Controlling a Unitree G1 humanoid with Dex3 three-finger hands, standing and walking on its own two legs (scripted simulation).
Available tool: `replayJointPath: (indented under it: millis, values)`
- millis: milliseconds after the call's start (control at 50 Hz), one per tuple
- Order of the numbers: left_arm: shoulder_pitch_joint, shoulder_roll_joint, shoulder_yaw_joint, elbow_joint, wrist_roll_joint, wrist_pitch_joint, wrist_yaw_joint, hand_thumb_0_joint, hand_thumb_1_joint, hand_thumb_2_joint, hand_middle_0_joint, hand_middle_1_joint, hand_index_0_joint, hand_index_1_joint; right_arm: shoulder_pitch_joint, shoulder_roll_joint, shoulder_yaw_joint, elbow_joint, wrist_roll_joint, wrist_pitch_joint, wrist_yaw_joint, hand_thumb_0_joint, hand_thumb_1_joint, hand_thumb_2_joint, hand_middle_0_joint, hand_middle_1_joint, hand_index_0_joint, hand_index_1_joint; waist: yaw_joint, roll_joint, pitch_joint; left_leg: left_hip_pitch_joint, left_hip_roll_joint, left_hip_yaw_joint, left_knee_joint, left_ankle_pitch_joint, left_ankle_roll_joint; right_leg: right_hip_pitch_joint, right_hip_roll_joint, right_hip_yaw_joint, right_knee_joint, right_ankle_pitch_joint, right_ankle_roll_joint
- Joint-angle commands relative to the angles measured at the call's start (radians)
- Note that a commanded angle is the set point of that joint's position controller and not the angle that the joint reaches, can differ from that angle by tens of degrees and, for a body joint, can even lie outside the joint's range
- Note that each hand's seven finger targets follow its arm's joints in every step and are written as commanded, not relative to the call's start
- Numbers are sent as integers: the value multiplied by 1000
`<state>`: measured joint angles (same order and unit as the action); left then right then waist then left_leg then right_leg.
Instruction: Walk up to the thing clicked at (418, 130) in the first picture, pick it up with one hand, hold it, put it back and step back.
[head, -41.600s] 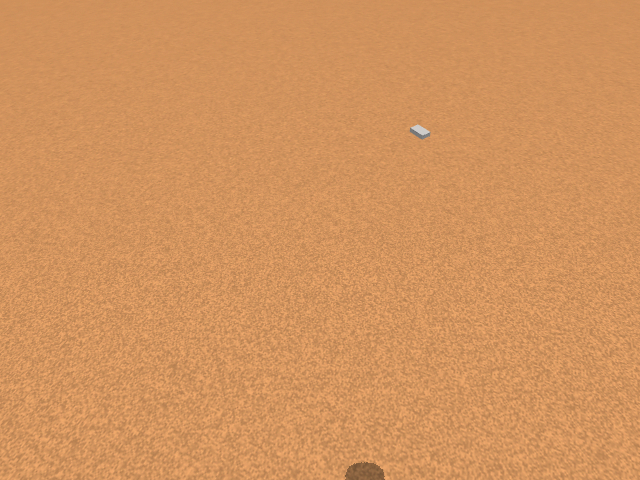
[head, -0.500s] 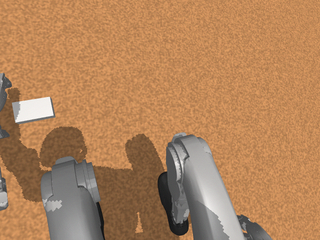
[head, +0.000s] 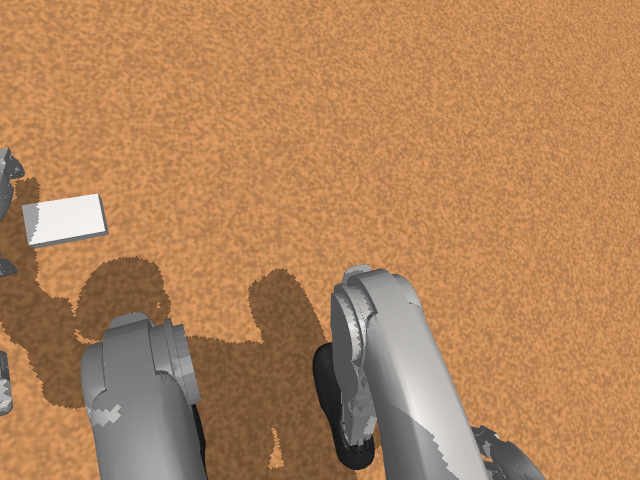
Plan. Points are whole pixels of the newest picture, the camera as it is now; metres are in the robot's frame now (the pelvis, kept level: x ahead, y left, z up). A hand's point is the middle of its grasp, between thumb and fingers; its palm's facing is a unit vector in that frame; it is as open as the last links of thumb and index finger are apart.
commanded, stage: rise first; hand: left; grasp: from above
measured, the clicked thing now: (67, 220) +0.48 +0.29 -0.31
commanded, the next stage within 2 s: approach in 0.30 s
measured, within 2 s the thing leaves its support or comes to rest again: neither
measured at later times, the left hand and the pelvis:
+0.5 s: hand out of the picture +0.44 +0.33 -0.18, palm faces -0.46 -0.08 -0.88, open 12.8 cm; pelvis +0.00 +0.00 +0.00, yaw +0 degrees
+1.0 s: hand (46, 195) +0.48 +0.28 -0.19, palm faces -0.44 -0.08 -0.89, open 13.0 cm; pelvis +0.00 +0.00 +0.00, yaw -1 degrees
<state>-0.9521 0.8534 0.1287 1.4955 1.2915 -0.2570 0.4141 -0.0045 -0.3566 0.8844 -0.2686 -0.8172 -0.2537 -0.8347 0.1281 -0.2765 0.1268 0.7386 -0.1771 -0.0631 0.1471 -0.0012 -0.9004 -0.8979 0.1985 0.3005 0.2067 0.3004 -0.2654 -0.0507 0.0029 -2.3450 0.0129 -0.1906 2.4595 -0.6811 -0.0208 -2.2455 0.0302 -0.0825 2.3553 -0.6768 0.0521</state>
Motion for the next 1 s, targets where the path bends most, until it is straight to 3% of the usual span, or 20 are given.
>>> replayJointPath:
  millis: [0, 60, 80, 180, 220, 280, 320, 360, 380, 420, 520, 540, 600, 700, 760, 800, 860, 940, 980]
  values:
    - [-295, 246, 18, -146, -26, 1, 43, 0, -355, 860, -267, -799, -253, -813, 193, -271, -85, -2, 0, -9, -8, 0, -899, -900, 200, 300, 200, 300, -3, 384, -654, 527, -8, 123, -252, 154, 39, 280, 31, -107, -218, 203, -84]
    - [-239, 250, 31, -162, -22, 9, 47, 0, -341, 851, -284, -777, -268, -793, 198, -271, -88, -5, 0, -9, -6, 0, -898, -899, 200, 300, 200, 300, 22, 425, -679, 558, -10, 128, -267, 181, 34, 295, 28, -107, -214, 223, -85]
    - [-263, 232, 13, -166, -27, 10, 40, 0, -331, 837, -281, -792, -270, -803, 193, -268, -94, -5, 4, -8, -6, 0, -899, -900, 200, 300, 200, 300, 8, 394, -684, 546, -7, 125, -260, 168, 38, 287, 31, -107, -219, 216, -84]
    - [-270, 224, 20, -178, -40, 21, 33, 0, -320, 830, -291, -773, -279, -786, 211, -272, -101, -3, 10, -12, -1, 0, -897, -899, 200, 300, 200, 300, 2, 384, -655, 541, -8, 125, -267, 168, 38, 284, 26, -105, -225, 214, -83]
    - [-264, 236, 21, -184, -42, 21, 30, 0, -316, 831, -305, -756, -289, -773, 205, -267, -97, -1, 12, -10, 0, 0, -898, -899, 200, 300, 200, 300, 14, 371, -677, 524, -8, 129, -257, 172, 43, 306, 28, -99, -232, 222, -81]
    - [-258, 209, 8, -158, -44, 19, 23, 0, -301, 818, -311, -751, -297, -765, 208, -266, -97, -1, 15, -11, 1, 0, -897, -898, 200, 300, 200, 300, 7, 365, -654, 523, -11, 126, -262, 174, 40, 293, 27, -101, -224, 220, -83]
    - [-259, 224, 13, -157, -39, 15, 22, 0, -292, 807, -313, -756, -303, -766, 203, -268, -95, -2, 15, -9, 1, 0, -897, -899, 200, 300, 200, 300, 12, 362, -679, 538, -10, 123, -257, 185, 39, 304, 29, -103, -222, 228, -83]
    - [-252, 209, 6, -121, -38, 9, 26, 0, -301, 818, -305, -756, -294, -767, 199, -265, -94, -3, 14, -9, 2, 0, -895, -898, 200, 300, 200, 300, 5, 359, -650, 522, -11, 122, -260, 169, 39, 287, 29, -105, -218, 214, -85]
    - [-264, 194, -8, -132, -39, 5, 25, 0, -381, 898, -305, -718, -258, -768, 193, -263, -94, -1, 13, -9, 1, 0, -899, -899, 200, 300, 200, 300, 1, 352, -639, 514, -11, 123, -260, 156, 40, 281, 31, -105, -225, 203, -84]
    - [-289, 200, -6, -153, -33, -3, 29, 0, -334, 835, -268, -820, -263, -825, 206, -265, -93, -4, 11, -11, 2, 0, -896, -894, 200, 300, 200, 300, -8, 364, -640, 508, -12, 125, -257, 151, 40, 289, 30, -105, -227, 200, -84]
    - [-390, 92, -77, -176, -41, -1, 53, 0, -339, 843, -261, -838, -258, -841, 221, -266, -96, 7, 8, -26, 2, 0, -896, -894, 200, 300, 200, 300, -57, 379, -650, 541, -5, 119, -258, 143, 36, 256, 30, -113, -232, 201, -83]
    - [-441, 117, -75, -196, -31, -2, 63, 0, -358, 862, -244, -854, -241, -857, 223, -274, -95, 9, 7, -25, -1, 0, -895, -894, 200, 300, 200, 300, -62, 409, -669, 547, -3, 118, -258, 140, 34, 255, 32, -113, -235, 199, -83]
    - [-493, 108, -89, -127, -13, 23, 94, 0, -343, 859, -259, -841, -255, -845, 239, -277, -83, 13, 0, -32, -3, 0, -894, -893, 200, 300, 200, 300, -85, 389, -651, 521, -2, 116, -246, 137, 36, 250, 34, -116, -234, 199, -82]
    - [-497, 151, -61, 23, 17, 97, 132, 0, -346, 860, -267, -828, -259, -836, 245, -283, -52, -1, -15, -38, 1, 0, -895, -894, 200, 300, 200, 300, -93, 406, -617, 502, -5, 124, -243, 153, 40, 263, 35, -113, -222, 224, -83]
    - [-460, 168, -56, 80, -3, 142, 126, 0, -370, 869, -250, -837, -241, -846, 221, -288, -34, -22, -11, -49, 6, 0, -898, -895, 200, 300, 200, 300, -81, 396, -592, 469, -5, 131, -240, 138, 48, 269, 40, -108, -225, 212, -83]
    - [-418, 228, -25, 27, -17, 163, 115, 0, -374, 879, -265, -815, -249, -831, 217, -290, -28, -39, -3, -47, 7, 0, -898, -895, 200, 300, 200, 300, -40, 415, -683, 483, -7, 137, -245, 171, 50, 352, 42, -97, -222, 240, -82]
    - [-325, 246, -2, -2, -56, 187, 85, 0, -356, 857, -282, -785, -265, -801, 202, -286, -34, -52, 14, -41, 14, 0, -899, -895, 200, 300, 200, 300, -14, 382, -707, 464, -3, 140, -241, 202, 53, 393, 46, -94, -215, 267, -79]
    - [-269, 246, 1, -89, -108, 178, 26, 0, -381, 855, -248, -810, -238, -820, 203, -276, -40, -50, 30, -26, 15, 0, -897, -894, 200, 300, 200, 300, -4, 330, -702, 412, 1, 143, -223, 209, 60, 455, 50, -76, -227, 280, -72]
    - [-301, 249, 7, -138, -123, 149, 2, 0, -380, 856, -250, -807, -238, -818, 220, -291, -48, -49, 31, -21, 10, 0, -897, -894, 200, 300, 200, 300, -31, 311, -681, 398, -1, 135, -214, 197, 57, 439, 45, -88, -236, 258, -76]
